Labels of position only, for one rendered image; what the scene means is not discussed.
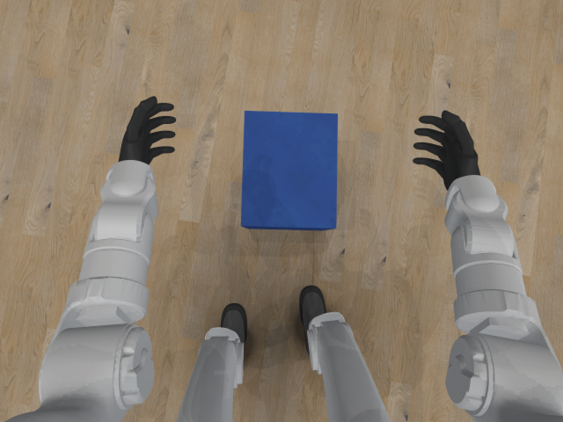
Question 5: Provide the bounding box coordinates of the robot right forearm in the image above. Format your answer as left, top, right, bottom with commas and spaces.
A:
444, 175, 563, 375

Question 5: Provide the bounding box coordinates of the carton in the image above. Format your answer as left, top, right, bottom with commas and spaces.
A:
241, 111, 338, 230

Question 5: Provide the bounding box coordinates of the left robot thigh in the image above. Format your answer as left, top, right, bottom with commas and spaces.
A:
176, 336, 244, 422

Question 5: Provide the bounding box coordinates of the robot left forearm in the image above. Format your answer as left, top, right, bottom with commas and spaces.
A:
39, 160, 158, 402

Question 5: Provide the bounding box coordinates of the right robot shin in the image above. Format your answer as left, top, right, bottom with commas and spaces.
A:
309, 312, 354, 336

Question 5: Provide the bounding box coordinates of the robot left upper arm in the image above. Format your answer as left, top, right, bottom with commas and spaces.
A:
5, 324, 155, 422

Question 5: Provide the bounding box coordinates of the left robot hand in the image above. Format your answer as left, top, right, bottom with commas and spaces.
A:
119, 96, 176, 164

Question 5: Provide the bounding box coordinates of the robot right upper arm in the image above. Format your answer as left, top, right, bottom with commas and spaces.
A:
445, 332, 563, 422

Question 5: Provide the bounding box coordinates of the right robot hand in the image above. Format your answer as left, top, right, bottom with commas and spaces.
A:
413, 110, 480, 191

